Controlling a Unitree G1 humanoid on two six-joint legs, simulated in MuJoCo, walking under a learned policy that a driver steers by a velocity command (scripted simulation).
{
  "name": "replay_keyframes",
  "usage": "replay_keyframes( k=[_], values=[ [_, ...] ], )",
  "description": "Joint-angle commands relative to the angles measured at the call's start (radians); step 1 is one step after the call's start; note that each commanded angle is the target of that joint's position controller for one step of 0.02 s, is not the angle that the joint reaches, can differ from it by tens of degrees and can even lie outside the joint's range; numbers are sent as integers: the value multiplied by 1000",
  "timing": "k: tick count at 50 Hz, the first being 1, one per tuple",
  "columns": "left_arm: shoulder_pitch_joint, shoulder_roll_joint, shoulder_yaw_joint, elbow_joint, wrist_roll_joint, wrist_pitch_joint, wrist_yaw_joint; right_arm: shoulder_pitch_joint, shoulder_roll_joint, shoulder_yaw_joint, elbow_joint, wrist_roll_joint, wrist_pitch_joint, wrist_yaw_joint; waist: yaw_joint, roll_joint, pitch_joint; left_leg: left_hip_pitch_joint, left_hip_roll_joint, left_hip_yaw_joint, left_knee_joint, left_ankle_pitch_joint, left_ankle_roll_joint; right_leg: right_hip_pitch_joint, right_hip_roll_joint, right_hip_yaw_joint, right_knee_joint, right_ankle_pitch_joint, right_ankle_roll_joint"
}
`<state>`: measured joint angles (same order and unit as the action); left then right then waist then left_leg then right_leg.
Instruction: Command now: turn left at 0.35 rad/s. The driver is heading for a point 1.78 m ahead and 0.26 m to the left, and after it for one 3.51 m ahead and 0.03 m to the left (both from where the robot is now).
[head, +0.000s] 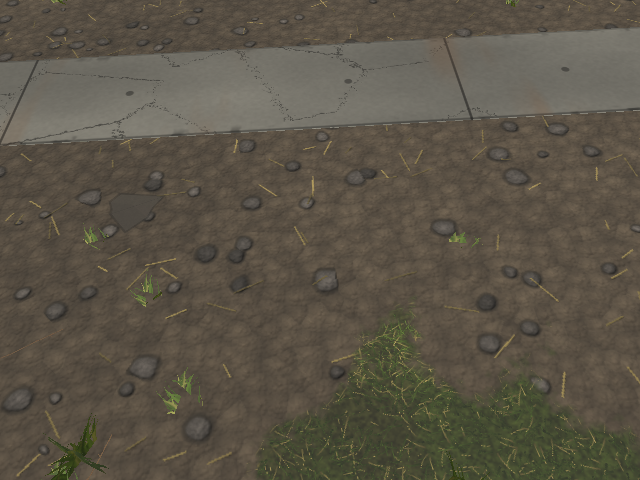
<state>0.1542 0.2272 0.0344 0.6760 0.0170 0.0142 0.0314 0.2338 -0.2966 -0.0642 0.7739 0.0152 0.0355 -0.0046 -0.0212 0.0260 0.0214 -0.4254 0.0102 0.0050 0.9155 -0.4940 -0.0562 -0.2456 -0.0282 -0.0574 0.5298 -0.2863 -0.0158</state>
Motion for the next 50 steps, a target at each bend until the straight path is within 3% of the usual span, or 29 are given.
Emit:
replay_keyframes(
  k=[1, 4, 6, 8, 9, 10, 11, 12, 13, 14, 15, 20, 26, 29, 31, 32, 33, 34, 35, 36, 37, 38, 40, 44, 47, 49, 50],
  values=[
    [-25, 179, 62, -48, -10, -5, 14, -48, -53, -19, -92, 7, 1, -3, 33, -152, -57, -119, 39, -10, 39, -17, -18, 150, -286, 185, -139, 556, -215],
    [-33, 200, 75, -40, -13, 11, 15, -66, -53, -15, -120, 12, 7, 15, 48, -174, -94, -27, 28, 38, -102, 46, -11, 164, -287, 141, -112, 580, -208],
    [-38, 216, 81, -30, -26, 15, 16, -40, -66, -20, -127, 12, 10, 29, 31, -176, -105, 39, 14, 67, -222, 117, 15, 159, -293, 123, -76, 558, -187],
    [-27, 204, 81, -8, -44, 14, 16, 20, -83, -32, -114, 2, 10, 29, -3, -140, -108, 184, -25, 80, -434, 316, 69, 85, -253, 56, 22, 412, -107],
    [22, 169, 75, 7, -27, 8, 11, 35, -156, -55, -121, -5, 7, 16, 13, 26, -110, 316, 58, -82, -510, 602, 122, -56, -176, -37, 199, 181, -16],
    [-40, 112, 52, -60, 22, 2, 10, 44, -298, -85, -149, -18, 0, 5, 12, 326, -84, 418, 336, -493, -545, 959, 324, -378, 5, -81, 469, -336, 99],
    [-136, 147, 61, -72, 9, -4, 15, 99, -249, -69, -152, -51, -23, 14, -75, 195, -162, 414, 388, -551, -566, 924, 437, -413, 32, 99, 652, -442, 95],
    [-132, 168, 69, -67, -15, -2, 15, 58, -222, -58, -153, -51, -42, 15, -45, 121, -133, 399, 344, -462, -562, 857, 406, -436, 12, 134, 705, -374, 80],
    [-108, 172, 74, -46, -18, 1, 20, 0, -202, -56, -158, -29, -50, 8, -13, 69, -106, 382, 284, -392, -554, 769, 346, -446, -3, 141, 689, -283, 72],
    [-99, 183, 79, -34, -11, 3, 27, -45, -175, -47, -165, -8, -47, 0, 1, 51, -89, 373, 253, -364, -554, 730, 306, -456, -12, 149, 655, -211, 74],
    [-82, 185, 83, -26, -8, 3, 30, -66, -161, -40, -171, 0, -42, -9, 18, 63, -95, 340, 222, -334, -559, 738, 289, -410, -7, 149, 646, -156, 81],
    [-69, 146, 73, -17, -18, -6, 22, -44, -166, -42, -185, -4, -25, -28, 11, 80, -105, 346, 174, -332, -573, 622, 282, -364, 33, 143, 474, -54, 112],
    [-89, 151, 72, -21, -22, -24, 7, -62, -188, -55, -203, -8, -8, -29, -7, 125, -72, 251, 150, -432, -579, 400, 286, -247, 56, 161, 253, -62, 114],
    [-44, 156, 68, -2, -26, -33, -7, -85, -153, -38, -205, -18, -3, -22, -13, 132, -114, 252, 165, -422, -539, 479, 282, -152, 31, 131, 188, -63, 100],
    [-22, 130, 57, 4, -23, -39, -20, -101, -103, -14, -194, -20, -2, -18, 5, 118, -122, 228, 155, -403, -509, 509, 263, -48, 14, 115, 59, -4, 80],
    [3, 101, 46, 16, -16, -45, -29, -110, -66, 3, -183, -20, -4, -15, 31, 104, -120, 195, 131, -375, -501, 477, 232, 51, 10, 106, -94, 118, 64],
    [-8, 103, 40, 15, 0, -48, -34, -54, -38, 13, -154, -29, -13, -11, 17, 68, -109, 170, 95, -342, -502, 398, 182, 121, -13, 145, -175, 238, 44],
    [-19, 169, 46, -1, 9, -49, -31, -3, -39, 14, -139, -54, -23, -9, -29, -49, -105, 142, 23, -261, -417, 264, 128, 152, -121, 279, -180, 413, 0],
    [-80, 191, 43, 0, 14, -48, -31, 54, -45, 8, -134, -57, -31, -6, -110, -166, -83, 192, -36, -177, -447, 162, 79, 41, -163, 321, -156, 378, -87],
    [-102, 165, 42, -11, 0, -49, -34, -2, -85, 2, -128, -64, -34, -11, -65, -166, -56, 244, -29, -159, -460, 204, 49, -35, -137, 332, -189, 194, -106],
    [-85, 172, 43, -8, -5, -50, -36, -60, -115, -10, -133, -53, -34, -17, -30, -160, -30, 243, -37, -148, -441, 226, 47, -51, -110, 327, -199, 111, -88],
    [-71, 201, 49, -2, -10, -52, -34, -87, -112, -14, -136, -45, -30, -25, -18, -165, -25, 242, -41, -134, -419, 242, 51, -55, -103, 339, -201, 95, -77],
    [-52, 219, 53, -2, -22, -53, -26, -90, -96, -14, -147, -40, -25, -33, -11, -192, -13, 214, -41, -120, -413, 251, 52, -43, -113, 385, -196, 129, -89],
    [-28, 222, 60, -24, -34, -27, -6, -71, -67, -22, -142, -30, -41, -31, 8, -160, -52, 187, -51, -78, -387, 246, 49, -3, -105, 440, -140, 213, -121],
    [-40, 219, 66, -56, -39, -6, -1, -47, -69, -35, -140, -26, -47, -23, 10, -102, -70, 221, -31, -80, -408, 280, 69, -43, -61, 436, -79, 228, -110],
    [-45, 206, 65, -79, -43, 1, -2, -30, -98, -49, -141, -27, -46, -21, 15, 2, -70, 271, 41, -149, -478, 327, 118, -124, 11, 355, 22, 163, -62],
    [-41, 194, 63, -86, -43, 4, -5, -12, -120, -56, -141, -31, -44, -22, 11, 75, -62, 317, 127, -235, -527, 380, 176, -206, 62, 284, 115, 83, -25]
  ],
)
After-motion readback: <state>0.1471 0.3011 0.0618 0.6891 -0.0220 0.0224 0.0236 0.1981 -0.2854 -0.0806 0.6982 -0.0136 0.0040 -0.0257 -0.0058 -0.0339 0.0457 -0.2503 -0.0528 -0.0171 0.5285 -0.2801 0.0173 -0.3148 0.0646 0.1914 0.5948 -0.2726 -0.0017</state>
